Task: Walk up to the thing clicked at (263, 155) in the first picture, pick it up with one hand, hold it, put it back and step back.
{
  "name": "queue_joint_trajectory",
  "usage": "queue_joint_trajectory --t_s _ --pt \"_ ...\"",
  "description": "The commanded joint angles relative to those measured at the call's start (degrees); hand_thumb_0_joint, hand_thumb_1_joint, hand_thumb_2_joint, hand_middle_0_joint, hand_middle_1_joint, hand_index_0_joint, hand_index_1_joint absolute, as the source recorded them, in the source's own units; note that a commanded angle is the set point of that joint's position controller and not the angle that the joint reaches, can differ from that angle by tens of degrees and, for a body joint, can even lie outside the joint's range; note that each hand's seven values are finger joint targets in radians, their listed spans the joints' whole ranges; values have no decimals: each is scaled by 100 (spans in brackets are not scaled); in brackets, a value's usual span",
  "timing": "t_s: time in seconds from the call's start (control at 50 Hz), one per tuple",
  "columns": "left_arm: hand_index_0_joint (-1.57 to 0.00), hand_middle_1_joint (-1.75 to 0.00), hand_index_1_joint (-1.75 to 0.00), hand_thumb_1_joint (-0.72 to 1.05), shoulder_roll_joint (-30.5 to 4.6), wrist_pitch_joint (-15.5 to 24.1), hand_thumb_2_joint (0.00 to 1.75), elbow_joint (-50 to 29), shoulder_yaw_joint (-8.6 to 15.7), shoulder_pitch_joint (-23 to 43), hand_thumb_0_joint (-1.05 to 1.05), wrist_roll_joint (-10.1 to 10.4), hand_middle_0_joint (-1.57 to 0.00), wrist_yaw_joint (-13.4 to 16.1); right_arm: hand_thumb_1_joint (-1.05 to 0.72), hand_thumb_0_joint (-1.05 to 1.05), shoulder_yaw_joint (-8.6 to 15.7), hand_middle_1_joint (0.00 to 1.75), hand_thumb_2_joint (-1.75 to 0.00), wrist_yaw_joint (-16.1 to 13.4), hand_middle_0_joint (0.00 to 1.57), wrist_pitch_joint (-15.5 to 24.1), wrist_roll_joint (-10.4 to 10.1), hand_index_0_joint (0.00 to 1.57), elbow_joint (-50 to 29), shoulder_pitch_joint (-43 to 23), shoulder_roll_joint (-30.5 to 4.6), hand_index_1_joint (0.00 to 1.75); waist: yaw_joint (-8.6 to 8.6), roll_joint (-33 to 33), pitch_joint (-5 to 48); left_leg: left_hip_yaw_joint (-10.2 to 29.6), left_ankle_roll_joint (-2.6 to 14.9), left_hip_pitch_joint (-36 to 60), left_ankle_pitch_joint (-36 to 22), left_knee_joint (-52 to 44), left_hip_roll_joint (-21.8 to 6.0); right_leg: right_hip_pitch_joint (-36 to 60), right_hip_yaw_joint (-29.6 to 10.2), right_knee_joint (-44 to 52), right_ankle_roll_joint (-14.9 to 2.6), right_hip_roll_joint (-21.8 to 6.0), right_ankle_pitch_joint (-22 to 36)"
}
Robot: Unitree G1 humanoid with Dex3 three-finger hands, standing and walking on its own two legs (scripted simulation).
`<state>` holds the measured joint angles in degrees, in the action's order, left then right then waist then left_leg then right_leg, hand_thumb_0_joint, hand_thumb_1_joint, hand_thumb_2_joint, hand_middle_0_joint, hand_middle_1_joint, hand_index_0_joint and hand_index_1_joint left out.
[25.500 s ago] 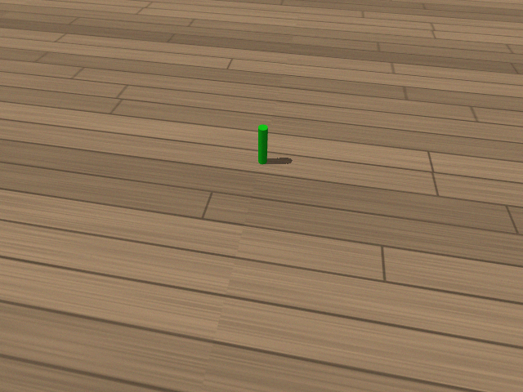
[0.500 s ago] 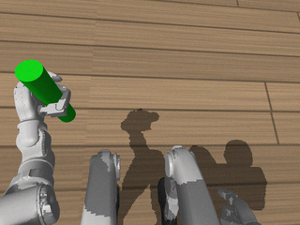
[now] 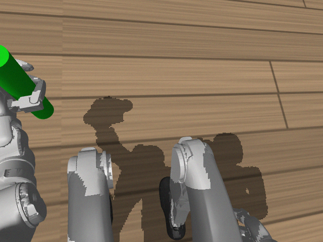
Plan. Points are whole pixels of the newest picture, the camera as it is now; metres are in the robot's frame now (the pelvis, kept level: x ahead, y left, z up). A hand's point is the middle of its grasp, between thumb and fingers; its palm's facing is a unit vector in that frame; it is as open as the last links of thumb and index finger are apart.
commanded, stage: crouch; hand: left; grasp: from the side
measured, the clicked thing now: (24, 90) +0.46 +0.27 -0.06
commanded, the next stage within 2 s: lower in 0.46 s
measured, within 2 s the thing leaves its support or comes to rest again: neither
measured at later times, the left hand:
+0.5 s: hand (36, 93) +0.47 +0.26 -0.11, palm faces +0.24 -0.97 -0.02, open 6.9 cm
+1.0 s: hand (45, 100) +0.48 +0.26 -0.17, palm faces +0.24 -0.97 -0.01, open 6.9 cm
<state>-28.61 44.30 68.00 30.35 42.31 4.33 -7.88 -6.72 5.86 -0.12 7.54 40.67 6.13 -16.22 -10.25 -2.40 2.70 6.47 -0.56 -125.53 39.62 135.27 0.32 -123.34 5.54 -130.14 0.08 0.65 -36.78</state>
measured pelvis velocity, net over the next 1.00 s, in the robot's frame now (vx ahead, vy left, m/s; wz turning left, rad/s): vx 0.00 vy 0.01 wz -0.10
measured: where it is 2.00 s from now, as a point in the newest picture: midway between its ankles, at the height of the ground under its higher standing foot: (139, 227)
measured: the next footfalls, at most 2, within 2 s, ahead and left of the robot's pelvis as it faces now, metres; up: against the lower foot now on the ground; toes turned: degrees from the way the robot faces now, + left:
none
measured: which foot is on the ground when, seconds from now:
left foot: down 0.00-1.00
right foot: down 0.00-1.00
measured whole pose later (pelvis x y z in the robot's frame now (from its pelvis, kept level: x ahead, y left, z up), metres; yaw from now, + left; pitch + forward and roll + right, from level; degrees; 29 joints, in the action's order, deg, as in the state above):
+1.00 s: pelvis +0.00 +0.01 -0.05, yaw -6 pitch +22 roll -13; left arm -41.2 51.2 72.8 33.1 41.8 3.7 -7.7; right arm -18.0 7.7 -1.6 14.2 36.8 -1.4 -19.8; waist -14.6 -9.1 -10.1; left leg 13.0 -0.3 -129.5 41.1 147.7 0.6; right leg -124.5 11.1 -137.2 1.6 1.9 -36.0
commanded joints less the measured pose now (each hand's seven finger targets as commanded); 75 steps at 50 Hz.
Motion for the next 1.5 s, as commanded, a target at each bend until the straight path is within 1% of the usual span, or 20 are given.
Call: queue_joint_trajectory --t_s 0.0,0.04,0.06,0.18,0.22,0.32,0.52,0.64,0.66,0.76,0.8,0.88,1.02,1.06,1.1,1.18,1.2,1.26,1.34,1.48 --pt "-129 -135 -136 41 -1607 593 125 -1388 91 2115 0 47 -129 -21 -91 0 361 30 -91 -94 20 25 39 20 -292 616 -1424 30 -27 1434 3814 -265 134 2113 -355 -1557 -11 2133 196 1203 -194 182 489" --pt "-129 -135 -135 43 -1791 583 126 -1409 140 2014 0 -25 -128 -34 -91 0 320 30 -91 -87 20 6 84 20 -268 662 -1474 30 4 1645 3865 -247 94 2230 -660 -1499 -31 2160 225 1074 -214 191 747" --pt "-129 -134 -135 42 -1516 555 124 -1290 -27 1976 0 -19 -129 -67 -91 0 309 30 -91 -72 20 -9 94 20 -221 661 -1476 30 -43 1702 3740 -185 73 2330 -681 -1526 -37 1928 269 994 -235 177 752" --pt "-128 -134 -134 42 -1555 489 124 -1174 87 1692 0 78 -127 -100 -91 0 221 30 -91 -13 20 -67 167 20 -278 642 -1659 30 -150 1720 3596 -56 48 2382 -1054 -1266 -62 1857 394 781 -218 175 1087" --pt "-130 -136 -136 39 -1551 504 124 -1298 11 1733 0 83 -130 -110 -91 0 183 30 -91 7 20 -97 191 20 -307 575 -1625 30 -161 1685 3588 -70 73 2156 -911 -1197 -48 1966 378 801 -199 187 1006" --pt "-131 -137 -137 44 -1772 575 126 -1367 108 1799 0 90 -131 -100 -90 0 128 30 -90 20 20 -114 223 20 -340 458 -1715 30 -190 1709 3403 -22 78 2039 -634 -1122 -59 1784 448 724 -194 205 791" --pt "-132 -137 -138 43 -1909 626 126 -1372 155 1576 0 106 -131 -101 -91 0 -13 30 -91 45 20 -179 324 20 -360 454 -1836 30 -238 1866 3450 59 35 2147 -1048 -944 -88 1942 518 541 -187 210 1142" --pt "-138 -145 -145 37 -1760 631 128 -696 140 1188 0 173 -137 -100 -91 0 -147 30 -90 94 20 -195 360 20 -384 301 -1924 30 -420 1465 2763 121 75 1688 -768 -771 -100 1756 622 532 -155 252 952" --pt "-137 -144 -144 36 -1791 680 126 -714 93 1372 0 188 -136 -95 -91 0 -188 30 -90 97 20 -189 370 20 -399 249 -1955 30 -498 1430 2672 162 87 1638 -648 -748 -104 1675 641 531 -150 252 873" --pt "-136 -142 -141 41 -2336 976 125 -797 364 1628 0 154 -135 8 -90 0 -356 30 -90 115 20 -180 473 20 -454 126 -1998 30 -474 1536 2824 222 81 1667 -549 -644 -123 1908 690 480 -124 278 781" --pt "-136 -142 -141 45 -2398 1110 126 -811 293 1769 0 144 -135 0 -90 0 -445 30 -90 117 20 -157 526 20 -474 28 -1992 30 -557 1583 2868 208 91 1661 -507 -552 -145 2011 680 475 -108 298 788" --pt "-133 -139 -138 41 -2795 1259 124 -825 442 1704 0 59 -132 15 -91 0 -548 30 -90 83 20 -161 634 20 -461 -70 -2124 30 -514 2122 2813 261 -2 2077 -747 -594 -202 1902 735 356 -155 297 961" --pt "-134 -140 -140 38 -2614 1237 125 -436 352 1277 0 58 -133 -25 -91 0 -678 30 -90 82 20 -210 746 20 -480 -110 -2326 30 -705 2373 2531 477 -96 2460 -1253 -629 -245 1763 939 195 -170 272 1357" --pt "-135 -141 -141 37 -2667 1241 125 -458 303 1237 0 34 -134 -8 -91 0 -688 30 -90 96 20 -216 756 20 -513 -197 -2336 30 -664 2275 2471 510 -93 2391 -1139 -620 -260 1702 963 187 -176 291 1265" --pt "-136 -142 -142 36 -2561 1254 125 -347 203 1271 0 60 -134 -11 -91 0 -752 30 -90 108 20 -231 775 20 -521 -194 -2353 30 -807 2202 2369 555 -86 2302 -1108 -582 -254 1780 999 190 -156 293 1296" --pt "-135 -142 -141 36 -2630 1328 126 -369 261 1413 0 172 -134 74 -90 0 -831 30 -90 117 20 -216 798 20 -570 -283 -2375 30 -859 1939 2302 556 -17 2078 -935 -440 -247 1901 994 264 -106 317 1243" --pt "-135 -142 -141 40 -2583 1354 126 -297 183 1450 0 186 -133 73 -90 0 -871 30 -90 114 20 -212 813 20 -570 -288 -2388 30 -944 1969 2244 574 -17 2070 -929 -442 -244 1942 1016 261 -92 315 1256" --pt "-134 -141 -140 40 -2924 1462 126 -223 316 1496 0 126 -133 153 -90 0 -930 30 -90 111 20 -216 857 20 -574 -337 -2366 30 -871 1855 2254 521 22 1838 -785 -330 -243 2146 974 317 -75 348 1165" --pt "-135 -142 -141 39 -3096 1583 126 -131 327 1537 0 29 -134 211 -90 0 -1024 30 -90 93 20 -221 923 20 -606 -501 -2402 30 -870 2064 2116 557 -18 1992 -770 -372 -276 1999 1001 258 -102 363 1134" --pt "-136 -143 -143 38 -3049 1620 128 95 310 1194 0 11 -135 190 -90 0 -1099 30 -90 96 20 -237 980 20 -720 -644 -2524 30 -923 2177 1924 700 -72 2179 -702 -494 -319 1822 1153 189 -109 369 1097"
